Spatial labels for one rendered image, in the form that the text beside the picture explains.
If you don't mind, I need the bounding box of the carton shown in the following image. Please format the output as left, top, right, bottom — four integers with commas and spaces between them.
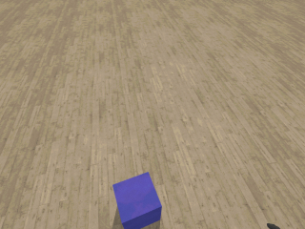
112, 172, 162, 229

